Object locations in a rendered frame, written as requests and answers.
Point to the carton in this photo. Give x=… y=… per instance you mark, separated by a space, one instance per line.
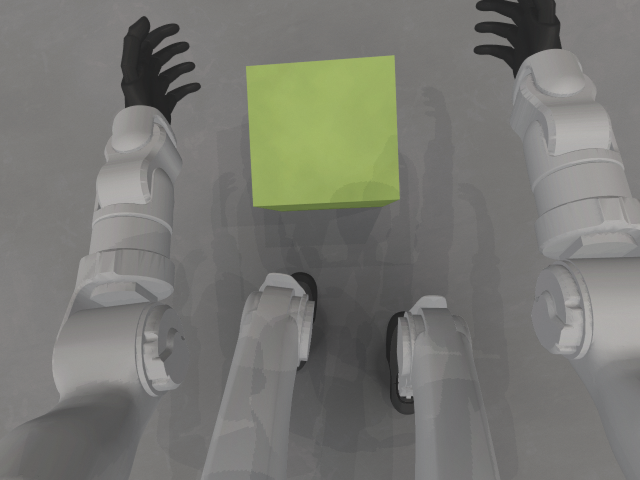
x=323 y=134

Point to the robot left forearm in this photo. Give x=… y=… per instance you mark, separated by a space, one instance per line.
x=129 y=257

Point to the left robot foot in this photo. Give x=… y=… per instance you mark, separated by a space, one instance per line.
x=307 y=282

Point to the robot right hand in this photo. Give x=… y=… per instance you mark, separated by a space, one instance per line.
x=537 y=29

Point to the robot right forearm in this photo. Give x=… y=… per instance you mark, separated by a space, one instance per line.
x=575 y=170

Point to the right robot foot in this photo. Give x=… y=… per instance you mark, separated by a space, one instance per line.
x=404 y=405

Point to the left robot upper arm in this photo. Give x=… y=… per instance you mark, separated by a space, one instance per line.
x=112 y=367

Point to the robot foot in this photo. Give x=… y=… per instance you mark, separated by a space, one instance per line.
x=307 y=282
x=404 y=405

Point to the robot left hand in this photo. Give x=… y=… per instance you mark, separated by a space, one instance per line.
x=141 y=84

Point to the right robot upper arm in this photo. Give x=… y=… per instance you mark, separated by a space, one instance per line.
x=588 y=310

